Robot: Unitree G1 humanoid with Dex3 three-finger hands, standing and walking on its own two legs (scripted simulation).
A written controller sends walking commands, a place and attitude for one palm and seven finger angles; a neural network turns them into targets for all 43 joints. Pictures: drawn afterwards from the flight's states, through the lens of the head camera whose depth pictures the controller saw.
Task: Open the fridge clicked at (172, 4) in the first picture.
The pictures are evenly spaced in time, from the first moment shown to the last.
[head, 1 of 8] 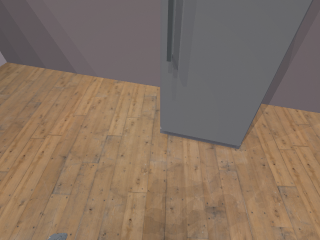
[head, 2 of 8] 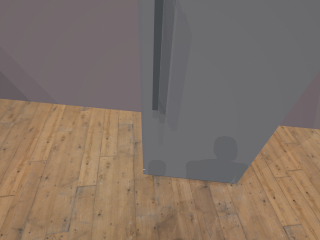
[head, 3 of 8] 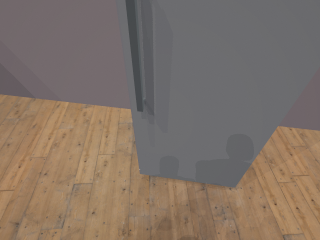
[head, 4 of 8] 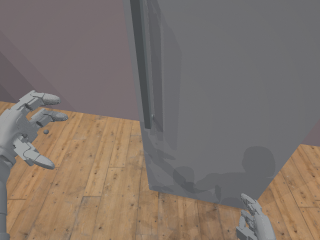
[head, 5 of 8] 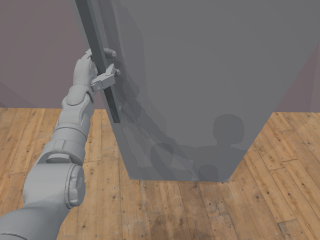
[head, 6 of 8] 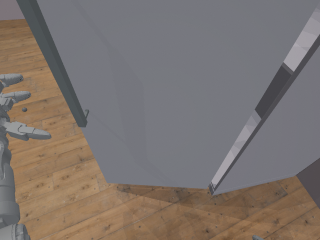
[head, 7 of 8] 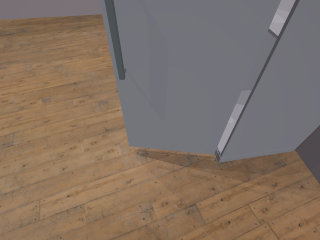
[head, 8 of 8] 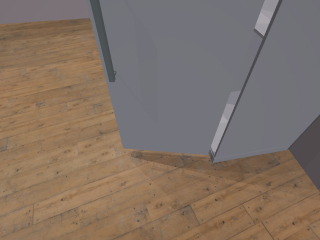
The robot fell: no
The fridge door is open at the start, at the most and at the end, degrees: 0 86 74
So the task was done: yes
